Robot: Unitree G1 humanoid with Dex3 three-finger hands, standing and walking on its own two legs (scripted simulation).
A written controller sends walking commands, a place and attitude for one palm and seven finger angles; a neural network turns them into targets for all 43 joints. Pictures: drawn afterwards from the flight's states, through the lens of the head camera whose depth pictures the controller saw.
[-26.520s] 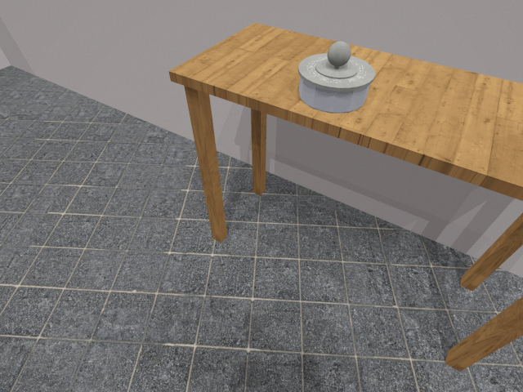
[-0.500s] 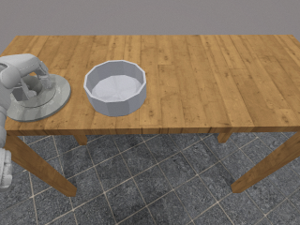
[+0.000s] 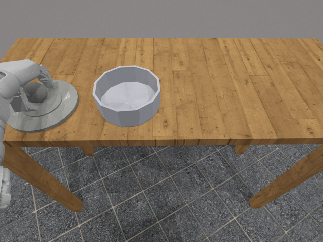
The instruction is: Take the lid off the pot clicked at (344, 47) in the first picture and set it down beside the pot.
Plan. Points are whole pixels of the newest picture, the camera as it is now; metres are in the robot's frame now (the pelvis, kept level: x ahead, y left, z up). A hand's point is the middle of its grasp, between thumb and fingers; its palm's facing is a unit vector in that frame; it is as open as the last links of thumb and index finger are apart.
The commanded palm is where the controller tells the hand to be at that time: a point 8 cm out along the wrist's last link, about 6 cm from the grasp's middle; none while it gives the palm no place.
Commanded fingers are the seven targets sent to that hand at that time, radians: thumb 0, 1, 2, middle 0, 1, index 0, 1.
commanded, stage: open the fingers wide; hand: left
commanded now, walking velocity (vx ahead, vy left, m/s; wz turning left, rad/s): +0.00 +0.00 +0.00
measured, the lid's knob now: (35, 92) +0.46 +0.32 +0.12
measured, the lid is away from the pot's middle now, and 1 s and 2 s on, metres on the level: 0.23 0.23 0.23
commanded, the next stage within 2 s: raise the empty hand in 0.28 s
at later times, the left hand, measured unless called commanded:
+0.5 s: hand (22, 94) +0.43 +0.33 +0.14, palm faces -0.34 -0.07 -0.94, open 11.0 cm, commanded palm +0.43 +0.32 +0.21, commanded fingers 0.00 -0.16 0.95 -0.51 -0.54 -0.51 -0.54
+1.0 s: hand (10, 72) +0.43 +0.32 +0.20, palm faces -0.26 -0.05 -0.97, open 11.0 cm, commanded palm +0.42 +0.32 +0.26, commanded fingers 0.00 -0.16 0.95 -0.51 -0.54 -0.51 -0.54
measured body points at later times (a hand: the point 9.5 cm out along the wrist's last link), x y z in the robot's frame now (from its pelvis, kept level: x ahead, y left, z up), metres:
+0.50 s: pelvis +0.00 +0.01 +0.00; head +0.05 +0.01 +0.45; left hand +0.44 +0.33 +0.19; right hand +0.08 -0.27 -0.12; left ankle -0.01 +0.08 -0.74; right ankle +0.01 -0.14 -0.74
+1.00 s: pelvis +0.00 +0.00 +0.00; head +0.04 +0.00 +0.45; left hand +0.44 +0.32 +0.26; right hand +0.11 -0.26 -0.12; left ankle -0.01 +0.08 -0.74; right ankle +0.01 -0.14 -0.74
